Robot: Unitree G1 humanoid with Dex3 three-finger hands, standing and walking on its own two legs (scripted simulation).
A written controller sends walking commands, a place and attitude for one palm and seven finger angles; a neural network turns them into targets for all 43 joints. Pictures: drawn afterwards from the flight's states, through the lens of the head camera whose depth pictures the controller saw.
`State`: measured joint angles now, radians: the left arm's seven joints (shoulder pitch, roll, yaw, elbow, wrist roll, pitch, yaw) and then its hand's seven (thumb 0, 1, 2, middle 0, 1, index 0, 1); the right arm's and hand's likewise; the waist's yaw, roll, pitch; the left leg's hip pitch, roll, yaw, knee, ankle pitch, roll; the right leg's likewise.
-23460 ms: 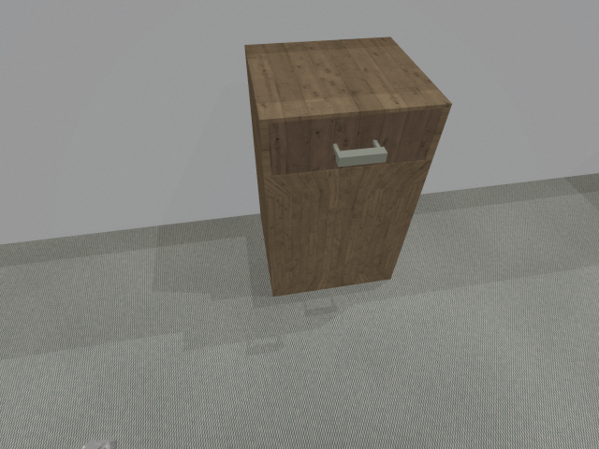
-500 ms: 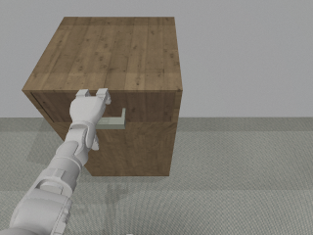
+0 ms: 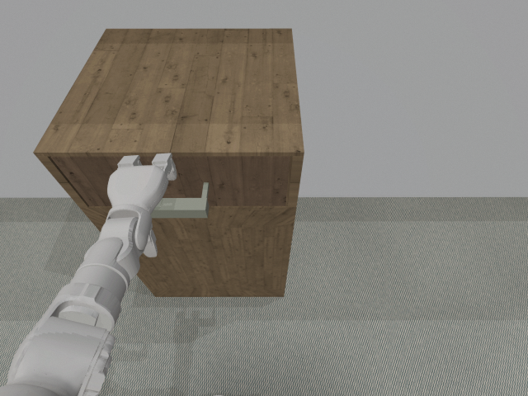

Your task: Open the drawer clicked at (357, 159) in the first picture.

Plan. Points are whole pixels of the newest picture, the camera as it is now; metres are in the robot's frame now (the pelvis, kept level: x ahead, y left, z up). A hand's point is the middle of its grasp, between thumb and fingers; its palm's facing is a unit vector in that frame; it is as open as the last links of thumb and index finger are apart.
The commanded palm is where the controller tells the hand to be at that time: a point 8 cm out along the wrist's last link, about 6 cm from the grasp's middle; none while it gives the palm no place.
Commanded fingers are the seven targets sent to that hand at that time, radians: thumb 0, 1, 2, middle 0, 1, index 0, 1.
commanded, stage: lower the fingers behind the handle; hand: left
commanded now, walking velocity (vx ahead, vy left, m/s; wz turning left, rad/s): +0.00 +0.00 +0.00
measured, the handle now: (177, 197) +0.48 +0.17 -0.04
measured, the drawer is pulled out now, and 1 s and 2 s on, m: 0.00 0.00 0.00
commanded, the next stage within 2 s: close the thumb around the handle in 1.48 s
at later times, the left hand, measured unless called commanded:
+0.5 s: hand (164, 215) +0.43 +0.18 -0.02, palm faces -0.07 -0.04 -1.00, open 13.8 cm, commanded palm +0.41 +0.18 +0.03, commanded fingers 0.00 -0.50 0.30 -0.30 -1.20 -0.30 -1.20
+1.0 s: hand (170, 217) +0.44 +0.18 -0.05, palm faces -0.06 -0.03 -1.00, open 13.8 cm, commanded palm +0.42 +0.19 -0.01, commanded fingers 0.00 -0.50 0.30 -0.30 -1.20 -0.30 -1.20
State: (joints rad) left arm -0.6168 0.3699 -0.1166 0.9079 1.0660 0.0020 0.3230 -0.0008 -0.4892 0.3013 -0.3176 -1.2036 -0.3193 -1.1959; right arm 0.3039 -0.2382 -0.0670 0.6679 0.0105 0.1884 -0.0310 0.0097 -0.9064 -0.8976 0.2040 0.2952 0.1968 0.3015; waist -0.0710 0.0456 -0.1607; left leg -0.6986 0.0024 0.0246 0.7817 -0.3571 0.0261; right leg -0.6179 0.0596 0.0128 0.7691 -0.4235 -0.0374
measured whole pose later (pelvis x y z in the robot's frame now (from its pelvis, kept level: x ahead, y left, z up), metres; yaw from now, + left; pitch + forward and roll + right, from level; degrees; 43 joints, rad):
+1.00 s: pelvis -0.02 +0.01 -0.03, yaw -1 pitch +22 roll -2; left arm -0.74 0.34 -0.10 1.08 1.12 0.04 0.44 0.00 -0.49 0.30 -0.33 -1.27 -0.33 -1.21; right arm 0.31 -0.22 -0.04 0.68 -0.01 0.16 -0.03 0.01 -0.91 -0.90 0.20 0.30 0.20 0.30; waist -0.12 0.05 -0.20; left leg -0.97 0.02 0.03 0.99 -0.41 0.04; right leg -0.88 0.07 0.01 0.97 -0.47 -0.03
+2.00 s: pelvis -0.01 +0.01 -0.04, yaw -1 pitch +23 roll -2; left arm -0.69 0.32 -0.08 1.04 1.13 0.04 0.49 0.00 0.21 0.60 -0.34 -1.26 -0.37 -1.27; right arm 0.29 -0.22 -0.05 0.69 -0.02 0.16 -0.02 0.01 -0.91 -0.90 0.20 0.30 0.20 0.30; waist -0.12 0.05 -0.21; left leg -0.98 0.02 0.03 1.02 -0.44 0.04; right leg -0.90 0.08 0.01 0.99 -0.49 -0.02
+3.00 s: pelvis +0.00 +0.00 -0.02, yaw -1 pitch +19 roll -1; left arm -0.37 0.27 -0.14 0.77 1.14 0.03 0.52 0.01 0.62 0.81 -0.38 -1.35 -0.42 -1.35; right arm 0.23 -0.21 -0.06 0.65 -0.01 0.17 -0.02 0.01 -0.91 -0.90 0.20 0.30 0.20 0.30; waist -0.05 0.05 -0.21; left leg -0.85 0.01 0.04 0.96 -0.44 0.03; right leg -0.77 0.07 0.02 0.94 -0.50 -0.03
